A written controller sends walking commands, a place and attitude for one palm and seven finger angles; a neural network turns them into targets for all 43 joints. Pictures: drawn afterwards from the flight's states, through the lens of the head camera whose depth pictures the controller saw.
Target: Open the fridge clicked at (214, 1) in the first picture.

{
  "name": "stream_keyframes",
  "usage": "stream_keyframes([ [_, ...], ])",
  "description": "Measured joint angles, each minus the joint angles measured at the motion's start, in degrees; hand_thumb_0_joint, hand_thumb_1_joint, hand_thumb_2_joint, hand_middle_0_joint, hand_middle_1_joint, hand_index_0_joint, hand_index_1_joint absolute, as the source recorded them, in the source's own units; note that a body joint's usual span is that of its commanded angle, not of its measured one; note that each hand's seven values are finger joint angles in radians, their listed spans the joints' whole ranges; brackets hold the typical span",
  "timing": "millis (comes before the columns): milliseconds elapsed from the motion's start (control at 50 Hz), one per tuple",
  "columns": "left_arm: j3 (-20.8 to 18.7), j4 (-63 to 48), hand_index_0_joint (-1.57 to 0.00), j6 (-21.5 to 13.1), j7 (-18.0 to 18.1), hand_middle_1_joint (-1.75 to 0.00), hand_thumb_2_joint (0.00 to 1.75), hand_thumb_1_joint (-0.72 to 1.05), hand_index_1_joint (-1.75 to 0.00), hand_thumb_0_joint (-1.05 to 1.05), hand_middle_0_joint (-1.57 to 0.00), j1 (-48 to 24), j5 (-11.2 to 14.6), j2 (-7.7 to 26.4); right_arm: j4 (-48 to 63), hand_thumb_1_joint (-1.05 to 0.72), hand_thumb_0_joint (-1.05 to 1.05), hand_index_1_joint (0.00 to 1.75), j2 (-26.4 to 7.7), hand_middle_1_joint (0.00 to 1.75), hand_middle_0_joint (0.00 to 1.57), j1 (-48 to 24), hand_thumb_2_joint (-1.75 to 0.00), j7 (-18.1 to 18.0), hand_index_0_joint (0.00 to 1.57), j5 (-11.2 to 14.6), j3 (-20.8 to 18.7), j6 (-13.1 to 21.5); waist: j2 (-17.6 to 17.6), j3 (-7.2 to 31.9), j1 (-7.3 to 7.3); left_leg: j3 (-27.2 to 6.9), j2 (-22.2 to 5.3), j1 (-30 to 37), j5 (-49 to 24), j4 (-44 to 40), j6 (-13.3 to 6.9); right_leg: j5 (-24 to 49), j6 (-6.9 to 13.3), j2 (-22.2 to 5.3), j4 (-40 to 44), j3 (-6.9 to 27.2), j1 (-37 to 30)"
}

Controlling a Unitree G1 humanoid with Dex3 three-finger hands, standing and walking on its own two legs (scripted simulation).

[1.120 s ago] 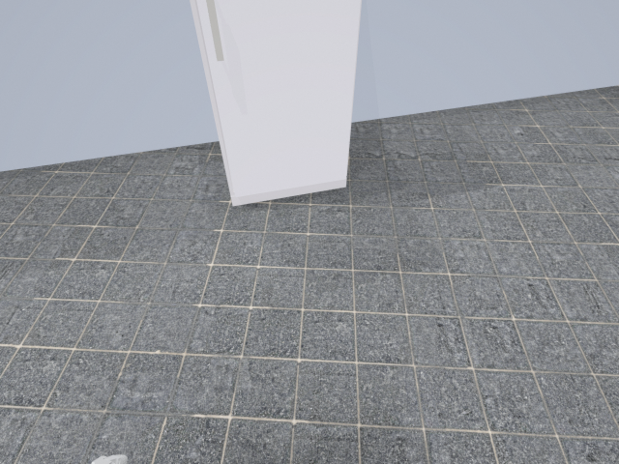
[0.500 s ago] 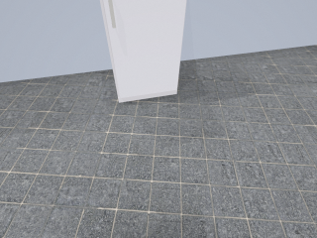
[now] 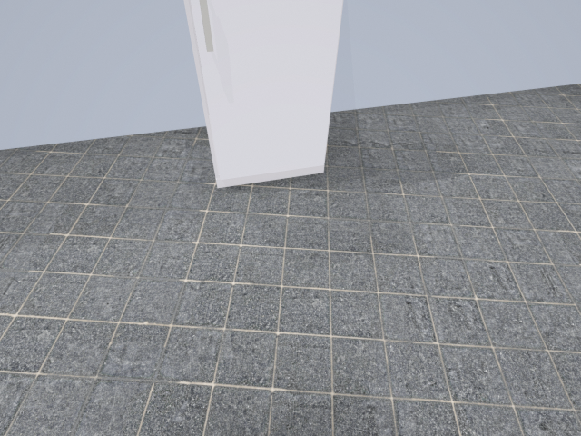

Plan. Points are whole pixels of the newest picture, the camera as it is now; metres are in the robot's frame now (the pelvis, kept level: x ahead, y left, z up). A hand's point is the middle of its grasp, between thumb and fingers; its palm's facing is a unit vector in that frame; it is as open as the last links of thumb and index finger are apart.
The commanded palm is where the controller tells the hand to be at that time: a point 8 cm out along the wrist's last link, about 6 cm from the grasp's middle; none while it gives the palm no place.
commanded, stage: look at it before walking up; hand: left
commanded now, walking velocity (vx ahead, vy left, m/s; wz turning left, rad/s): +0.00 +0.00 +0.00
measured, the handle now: (204, 11) +1.34 +0.37 +0.08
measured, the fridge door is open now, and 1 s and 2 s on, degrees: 0 0 0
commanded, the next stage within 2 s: walk to a spot facing it in 0.32 s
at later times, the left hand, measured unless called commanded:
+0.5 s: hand out of the picture +0.07 +0.25 -0.16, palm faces -0.02 -0.94 -0.33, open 7.4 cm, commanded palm none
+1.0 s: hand (182, 422) +0.18 +0.19 -0.19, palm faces -0.07 -0.99 -0.15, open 7.3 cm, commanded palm none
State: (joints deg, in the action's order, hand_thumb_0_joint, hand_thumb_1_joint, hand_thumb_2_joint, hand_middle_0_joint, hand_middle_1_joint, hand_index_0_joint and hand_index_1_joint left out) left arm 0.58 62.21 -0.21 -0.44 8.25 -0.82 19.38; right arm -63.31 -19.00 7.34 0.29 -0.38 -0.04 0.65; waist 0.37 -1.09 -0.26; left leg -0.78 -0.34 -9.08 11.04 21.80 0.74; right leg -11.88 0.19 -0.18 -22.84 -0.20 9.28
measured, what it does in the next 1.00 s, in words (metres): walks ahead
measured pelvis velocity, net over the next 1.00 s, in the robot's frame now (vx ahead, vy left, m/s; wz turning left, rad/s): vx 0.14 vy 0.01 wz -0.06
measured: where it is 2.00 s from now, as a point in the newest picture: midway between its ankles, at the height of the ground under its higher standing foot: (308, 342)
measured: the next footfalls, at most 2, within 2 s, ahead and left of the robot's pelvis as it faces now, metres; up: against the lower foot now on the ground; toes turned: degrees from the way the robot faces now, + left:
right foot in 1.14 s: +0.36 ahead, -0.14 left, +0.00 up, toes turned -12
left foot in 1.54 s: +0.52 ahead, +0.10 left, +0.00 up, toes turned +8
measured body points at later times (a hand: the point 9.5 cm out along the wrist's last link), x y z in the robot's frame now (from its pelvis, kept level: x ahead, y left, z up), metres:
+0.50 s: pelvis +0.01 +0.00 +0.00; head +0.01 +0.00 +0.45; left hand +0.07 +0.30 -0.13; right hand +0.08 -0.29 -0.13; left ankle +0.01 +0.13 -0.74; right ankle +0.01 -0.12 -0.74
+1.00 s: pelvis +0.14 +0.01 -0.01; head +0.17 +0.02 +0.44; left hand +0.19 +0.24 -0.17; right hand +0.00 -0.17 -0.15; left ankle +0.01 +0.13 -0.74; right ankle +0.21 -0.12 -0.69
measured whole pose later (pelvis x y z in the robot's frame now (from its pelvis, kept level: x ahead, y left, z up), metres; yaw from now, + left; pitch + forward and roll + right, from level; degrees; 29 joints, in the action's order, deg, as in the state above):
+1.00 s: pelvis +0.14 +0.01 -0.01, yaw -4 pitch +0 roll -1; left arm -2.7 61.0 0.8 -1.7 13.8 -1.5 10.9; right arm -68.5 -5.0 30.1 -1.7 -1.1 -0.3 4.6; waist 1.2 -3.2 1.6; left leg 5.0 -1.5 4.9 22.3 17.5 -0.2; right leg -15.4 0.9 -4.8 -53.0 -5.8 32.6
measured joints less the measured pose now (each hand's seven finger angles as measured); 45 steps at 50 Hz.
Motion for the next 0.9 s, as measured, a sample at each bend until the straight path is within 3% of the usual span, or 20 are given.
stream_keyframes([
  [480,0.00,0.54,-0.20,0.13,0.40,-0.30,0.90,0.90,-0.30,0.00,-0.20,0.58,0.03,0.08,-0.56,-0.90,0.00,0.30,-0.13,0.30,0.20,-0.21,-0.89,-0.17,0.20,-0.04,0.19,-0.27,-0.12,-0.05,-0.14,0.18,0.03,1.01,0.05,-1.01,-0.07,0.08,-0.21,-0.05,1.18,0.17,-1.03],
  [640,-0.54,-0.08,-0.20,0.86,-0.53,-0.30,0.90,0.90,-0.30,0.00,-0.20,7.39,-0.58,-4.06,-0.06,-0.90,0.00,0.30,3.95,0.30,0.20,5.73,-0.89,0.22,0.20,-0.84,0.20,-0.91,-0.04,2.75,-0.52,1.03,-0.54,-1.71,8.64,7.37,-0.80,-5.02,0.51,0.60,-4.74,0.98,1.04],
  [740,-1.29,0.86,-0.20,-0.03,-0.53,-0.30,0.90,0.90,-0.30,0.00,-0.20,12.78,-0.52,-7.46,-0.88,-0.90,0.00,0.30,6.65,0.30,0.20,10.58,-0.89,0.25,0.20,-0.57,-0.23,-0.26,-0.16,2.94,-0.51,2.03,-1.80,-2.52,12.21,13.15,-0.80,-9.46,-0.28,0.87,-8.02,0.35,0.34],
  [800,-1.64,2.52,-0.20,0.32,-0.41,-0.30,0.90,0.90,-0.30,0.00,-0.20,15.41,-0.41,-8.74,-1.11,-0.91,0.00,0.30,8.60,0.30,0.20,12.37,-0.89,-0.13,0.20,-0.70,-0.47,1.85,1.87,2.45,-0.49,4.72,-0.61,0.70,13.60,11.45,-1.76,-12.30,0.61,-0.46,-17.75,1.20,3.40],
  [860,-1.82,3.66,-0.20,0.99,-0.47,-0.30,0.90,0.90,-0.30,0.00,-0.20,14.64,-0.62,-9.45,-0.92,-0.91,0.00,0.30,10.52,0.30,0.20,15.54,-0.89,-1.29,0.20,-0.84,-0.43,3.83,1.79,1.10,1.26,5.43,-0.71,4.77,13.52,7.73,-1.93,-14.25,1.33,-0.74,-35.10,-1.21,11.08],
  [900,-2.30,2.88,-0.20,1.15,-0.83,-0.30,0.90,0.91,-0.30,0.01,-0.20,12.60,-0.69,-9.41,-1.76,-0.91,0.00,0.30,11.86,0.30,0.20,18.04,-0.89,-1.69,0.20,-0.84,-0.30,4.20,1.69,0.23,1.73,5.40,-0.76,7.51,12.69,4.14,-1.86,-12.29,1.13,-1.83,-39.68,-2.86,15.91],
])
